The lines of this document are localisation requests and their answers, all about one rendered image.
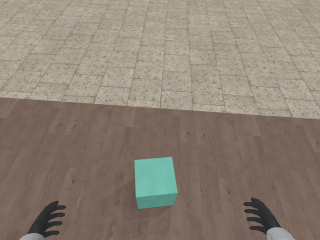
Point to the right robot forearm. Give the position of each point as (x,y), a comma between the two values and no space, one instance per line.
(278,233)

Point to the carton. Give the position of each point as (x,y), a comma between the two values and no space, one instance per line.
(155,182)

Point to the left robot hand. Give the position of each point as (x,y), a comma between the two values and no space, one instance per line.
(41,224)

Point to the right robot hand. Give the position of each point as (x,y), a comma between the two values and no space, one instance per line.
(267,219)

